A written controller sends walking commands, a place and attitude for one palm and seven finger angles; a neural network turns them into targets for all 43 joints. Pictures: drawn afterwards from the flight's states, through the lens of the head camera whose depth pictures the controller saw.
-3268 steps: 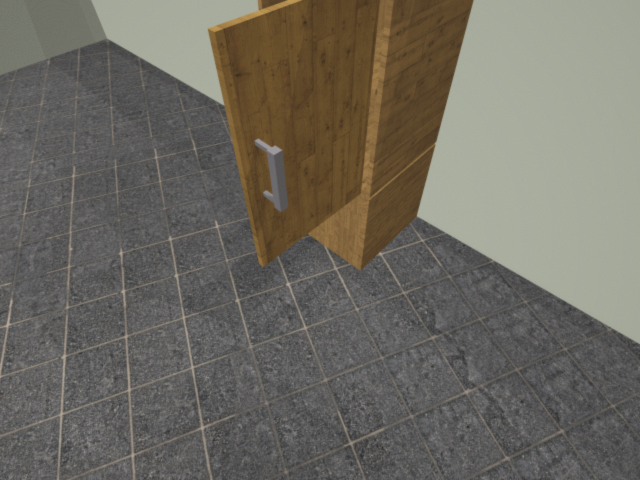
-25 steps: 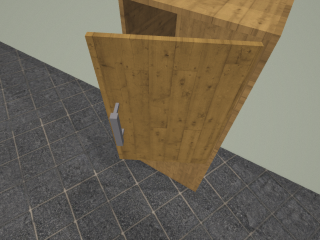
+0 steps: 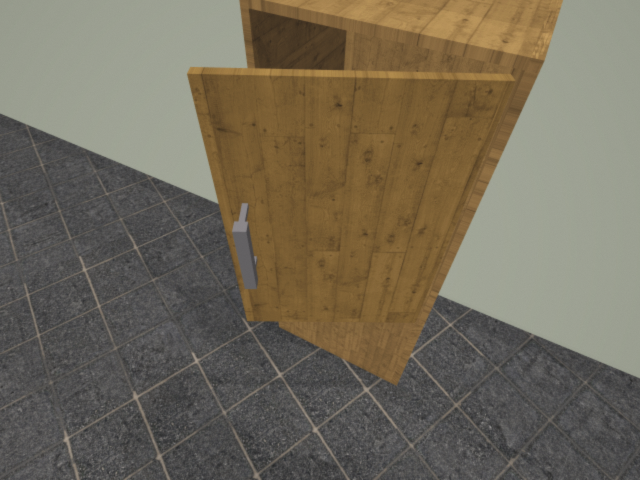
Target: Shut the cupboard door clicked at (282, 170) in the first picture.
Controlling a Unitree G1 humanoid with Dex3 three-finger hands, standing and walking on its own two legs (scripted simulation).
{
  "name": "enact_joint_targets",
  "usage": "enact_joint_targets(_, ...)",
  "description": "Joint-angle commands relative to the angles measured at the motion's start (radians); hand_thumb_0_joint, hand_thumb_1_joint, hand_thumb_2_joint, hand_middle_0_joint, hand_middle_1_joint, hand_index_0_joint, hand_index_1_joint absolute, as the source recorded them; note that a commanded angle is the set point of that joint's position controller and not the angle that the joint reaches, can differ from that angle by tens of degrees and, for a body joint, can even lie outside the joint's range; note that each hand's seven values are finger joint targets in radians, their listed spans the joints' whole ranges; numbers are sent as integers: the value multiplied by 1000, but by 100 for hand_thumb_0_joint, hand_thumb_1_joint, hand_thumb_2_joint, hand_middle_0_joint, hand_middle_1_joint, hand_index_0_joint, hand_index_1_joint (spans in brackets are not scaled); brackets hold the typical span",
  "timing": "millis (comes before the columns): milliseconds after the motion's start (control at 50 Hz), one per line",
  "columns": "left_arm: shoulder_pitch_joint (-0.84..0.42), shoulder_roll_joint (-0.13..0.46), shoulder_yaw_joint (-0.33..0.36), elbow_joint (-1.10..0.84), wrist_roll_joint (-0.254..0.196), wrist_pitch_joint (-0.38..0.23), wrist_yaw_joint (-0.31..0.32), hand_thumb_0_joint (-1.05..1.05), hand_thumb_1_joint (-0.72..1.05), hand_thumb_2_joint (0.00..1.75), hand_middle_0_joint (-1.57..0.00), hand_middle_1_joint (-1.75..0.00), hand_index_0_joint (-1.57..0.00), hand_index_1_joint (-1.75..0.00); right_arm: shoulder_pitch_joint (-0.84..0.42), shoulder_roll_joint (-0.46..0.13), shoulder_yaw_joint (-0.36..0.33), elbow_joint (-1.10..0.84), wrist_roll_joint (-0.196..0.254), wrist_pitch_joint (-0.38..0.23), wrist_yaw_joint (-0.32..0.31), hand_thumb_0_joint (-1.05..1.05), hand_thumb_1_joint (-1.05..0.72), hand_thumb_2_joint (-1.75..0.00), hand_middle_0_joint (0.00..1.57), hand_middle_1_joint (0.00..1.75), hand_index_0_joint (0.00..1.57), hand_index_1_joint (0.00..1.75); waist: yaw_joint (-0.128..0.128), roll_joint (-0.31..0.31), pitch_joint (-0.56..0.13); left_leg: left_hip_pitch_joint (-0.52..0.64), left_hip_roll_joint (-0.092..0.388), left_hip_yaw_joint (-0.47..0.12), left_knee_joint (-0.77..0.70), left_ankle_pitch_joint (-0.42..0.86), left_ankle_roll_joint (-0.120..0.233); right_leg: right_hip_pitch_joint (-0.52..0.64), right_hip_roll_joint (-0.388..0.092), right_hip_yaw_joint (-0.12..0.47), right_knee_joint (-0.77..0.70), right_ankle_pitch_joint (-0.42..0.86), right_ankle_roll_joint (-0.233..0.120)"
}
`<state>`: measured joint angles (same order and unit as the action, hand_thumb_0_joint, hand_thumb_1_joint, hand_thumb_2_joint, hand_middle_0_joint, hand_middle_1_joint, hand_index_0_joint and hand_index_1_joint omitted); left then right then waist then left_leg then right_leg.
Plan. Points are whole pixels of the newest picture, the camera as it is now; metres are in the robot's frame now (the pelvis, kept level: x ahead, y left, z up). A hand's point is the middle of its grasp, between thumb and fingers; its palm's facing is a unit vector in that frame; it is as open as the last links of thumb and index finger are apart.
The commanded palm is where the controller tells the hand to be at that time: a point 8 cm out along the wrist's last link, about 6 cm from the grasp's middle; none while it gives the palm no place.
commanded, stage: come to a stop and stand still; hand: left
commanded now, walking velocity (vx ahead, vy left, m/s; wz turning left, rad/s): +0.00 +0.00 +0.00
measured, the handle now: (247, 247) +0.47 +0.16 -0.03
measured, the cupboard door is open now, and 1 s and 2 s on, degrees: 28 28 28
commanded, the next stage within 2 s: look again from close up in 0.42 s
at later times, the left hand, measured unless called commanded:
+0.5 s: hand out of the picture -0.04 +0.22 -0.16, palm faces -0.02 -0.97 -0.23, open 7.4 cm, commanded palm none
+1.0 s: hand out of the picture +0.04 +0.19 -0.16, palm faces -0.02 -0.98 -0.22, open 7.4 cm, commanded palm none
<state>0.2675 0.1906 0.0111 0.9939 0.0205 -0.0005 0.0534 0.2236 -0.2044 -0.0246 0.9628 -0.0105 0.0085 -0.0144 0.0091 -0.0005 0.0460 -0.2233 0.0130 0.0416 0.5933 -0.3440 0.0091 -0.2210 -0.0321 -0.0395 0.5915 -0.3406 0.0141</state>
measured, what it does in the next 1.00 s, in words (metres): stands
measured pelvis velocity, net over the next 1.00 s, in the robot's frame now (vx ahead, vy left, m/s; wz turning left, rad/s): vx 0.00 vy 0.01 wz -0.02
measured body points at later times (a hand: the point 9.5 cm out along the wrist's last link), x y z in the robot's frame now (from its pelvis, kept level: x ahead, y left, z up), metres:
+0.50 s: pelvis -0.02 +0.04 +0.01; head +0.00 +0.03 +0.46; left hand -0.04 +0.27 -0.14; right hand -0.02 -0.20 -0.15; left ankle -0.01 +0.11 -0.73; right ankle -0.01 -0.12 -0.73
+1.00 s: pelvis +0.00 +0.01 +0.01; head +0.02 +0.01 +0.46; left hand +0.04 +0.24 -0.14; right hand +0.05 -0.23 -0.14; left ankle -0.01 +0.11 -0.73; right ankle -0.01 -0.12 -0.73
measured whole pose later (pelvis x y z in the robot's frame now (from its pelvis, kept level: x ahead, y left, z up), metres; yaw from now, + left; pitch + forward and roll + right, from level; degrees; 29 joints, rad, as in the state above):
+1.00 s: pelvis +0.00 +0.01 +0.01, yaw -1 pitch +0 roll +0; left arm 0.22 0.19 -0.01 1.07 0.02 -0.01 0.03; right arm 0.20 -0.18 0.00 1.09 -0.01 -0.03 -0.02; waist 0.01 -0.01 0.03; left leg -0.18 0.00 0.07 0.46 -0.28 0.02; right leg -0.19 -0.02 0.03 0.48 -0.28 0.02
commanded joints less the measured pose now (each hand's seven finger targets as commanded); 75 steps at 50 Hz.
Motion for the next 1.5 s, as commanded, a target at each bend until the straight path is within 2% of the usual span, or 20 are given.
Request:
enact_joint_targets(0, 30, 110, 12, -63, -3, 6, 1, 0, 90, 90, -20, -30, -20, -30, 23, -109, -1, -79, -3, -22, -9, 0, -90, -90, 20, 30, 20, 30, 10, 143, 36, -78, 131, -135, -188, 361, 64, 12, -14, 21, -71, 42, -37)
enact_joint_targets(40, 22, 109, 6, -61, -1, 9, -9, 0, 90, 90, -20, -30, -20, -30, 20, -107, 4, -82, -3, -22, -5, 0, -90, -90, 20, 30, 20, 30, 10, 61, 82, -130, 105, -134, -241, 104, 56, -7, -23, 43, -112, 21, -41)
enact_joint_targets(100, 18, 108, 6, -66, 2, 15, -19, 0, 90, 90, -20, -30, -20, -30, 38, -117, -3, -75, -10, -21, 0, 0, -90, -90, 20, 30, 20, 30, 1, 53, 94, -172, 103, -170, -339, -186, 54, -27, -17, 44, -107, -26, -40)
enact_joint_targets(180, 44, 106, 3, -56, 5, 14, -23, 0, 90, 90, -20, -30, -20, -30, 37, -129, -2, -64, -11, -22, 2, 0, -90, -90, 20, 30, 20, 30, 10, 33, 58, -171, 108, -186, -367, -238, 62, -21, -15, 49, -101, -26, -41)
enact_joint_targets(640, 70, 99, -8, 62, -4, -21, -16, 0, 90, 90, -20, -30, -20, -30, 61, -91, 8, 73, 4, -52, -12, 0, -90, -90, 20, 30, 20, 30, -9, -1, -30, 48, 83, -79, -228, 247, 43, -12, -64, 135, -159, 250, -36)
enact_joint_targets(1040, -9, 143, 4, 40, -6, -27, -20, 0, 90, 90, -20, -30, -20, -30, 10, -110, 5, 94, -1, -48, -14, 0, -90, -90, 20, 30, 20, 30, -4, -12, -37, 66, 87, -69, -215, 302, 24, 36, -76, 138, -178, 344, -47)
enact_joint_targets(1060, 79, 115, 2, 72, 0, -33, 23, 0, 90, 90, -20, -30, -20, -30, -32, -116, 0, 34, 11, -46, -8, 0, -90, -90, 20, 30, 20, 30, 11, -23, -20, 25, 113, -31, -30, 379, -6, 26, -121, 157, -169, 573, -26)
enact_joint_targets(1080, -826, 820, 558, -1540, -103, -314, 39, 0, 90, 90, -20, -30, -20, -30, 75, -307, -54, -229, 10, -230, -105, 0, -90, -90, 20, 30, 20, 30, -105, -5, -412, 298, 58, -88, 42, 600, 23, 78, -23, 53, 87, 574, -34)
enact_joint_targets(1100, -26, 172, 63, -1107, -121, -216, 31, 0, 90, 90, -22, -32, -22, -32, -23, -173, -5, -240, 80, -298, -123, 0, -90, -90, 20, 30, 20, 30, -33, 360, -535, 382, 53, -113, 1, 741, -3, -105, 37, -37, 220, 301, -18)
enact_joint_targets(1120, 223, -56, 8, -1133, -198, -98, 26, 0, 90, 90, -24, -34, -24, -34, -55, -137, 2, -289, 50, -339, -88, 0, -90, -90, 20, 30, 20, 30, -3, 392, -460, 303, 52, -108, -31, 880, -52, -139, 36, -65, 243, 120, -24)
enact_joint_targets(1140, 67, -13, 24, -1057, -166, -120, 27, 0, 90, 90, -25, -36, -25, -36, -12, -114, -20, -266, 46, -365, -48, 0, -90, -90, 20, 30, 20, 30, -52, 178, -202, 74, 53, -110, -56, 710, -48, -239, 23, -46, 137, 85, -18)
enact_joint_targets(1160, 113, -38, 58, -975, -186, -157, 0, 0, 90, 90, -27, -38, -27, -38, -7, -140, -54, -296, 32, -370, -33, 0, -90, -90, 20, 30, 20, 30, -37, 64, -50, -89, 30, -104, -4, 476, -49, -274, 30, -67, 66, 110, -24)
enact_joint_targets(1200, 251, -24, 133, -768, -214, -307, -75, 0, 90, 90, -31, -42, -31, -42, -43, -148, -64, -340, 17, -370, -16, 0, -90, -90, 20, 30, 20, 30, -28, -237, 43, -352, -13, -90, 123, 148, -26, -398, 25, -75, 92, 67, -26)
enact_joint_targets(1220, 358, -27, 172, -697, -235, -397, -141, 0, 90, 90, -33, -44, -33, -44, -41, -147, -74, -359, 20, -370, -2, 0, -90, -90, 20, 30, 20, 30, 12, -226, -2, -393, -29, -68, 193, 183, -29, -402, 19, -51, 154, 145, -39)
enact_joint_targets(1260, 356, -25, 189, -741, -276, -603, -280, 0, 90, 90, -36, -48, -36, -48, -67, -145, -83, -405, 1, -375, 19, 0, -90, -90, 20, 30, 20, 30, 47, -259, -189, -508, -44, -44, 339, 175, -38, -445, 15, -21, 331, 220, -34)
enact_joint_targets(1300, 315, 74, 271, -765, -306, -733, -393, 0, 90, 90, -40, -52, -40, -52, -91, -149, -90, -464, 7, -379, 25, 0, -90, -90, 20, 30, 20, 30, 71, -147, -297, -622, -55, -24, 440, 96, -34, -478, 2, 58, 410, 129, -39)
enact_joint_targets(1320, 296, 134, 322, -768, -318, -725, -416, 0, 90, 90, -42, -54, -42, -54, -90, -150, -90, -486, 12, -369, 24, 0, -90, -90, 20, 30, 20, 30, 88, -39, -321, -651, -57, -14, 467, 78, -27, -473, -7, 104, 417, 86, -46)
enact_joint_targets(1360, 204, 168, 338, -908, -359, -666, -434, 0, 90, 90, -46, -58, -46, -58, -124, -152, -82, -571, 30, -355, 11, 0, -90, -90, 20, 30, 20, 30, 82, -11, -405, -690, -63, 5, 498, 3, -10, -453, -16, 167, 374, -88, -35)
enact_joint_targets(1420, 23, 194, 321, -1127, -379, -619, -400, 0, 90, 90, -51, -64, -51, -64, -96, -148, -69, -607, 38, -345, -21, 0, -90, -90, 20, 30, 20, 30, 25, -37, -411, -736, -38, -23, 554, -82, 10, -507, -10, 219, 320, -291, -19)
enact_joint_targets(1480, -68, 175, 243, -1301, -350, -633, -368, 0, 90, 90, -57, -70, -57, -70, -71, -148, -55, -597, 34, -351, -48, 0, -90, -90, 20, 30, 20, 30, -22, 41, -407, -691, -19, -40, 573, -101, 25, -588, 5, 194, 314, -335, -27)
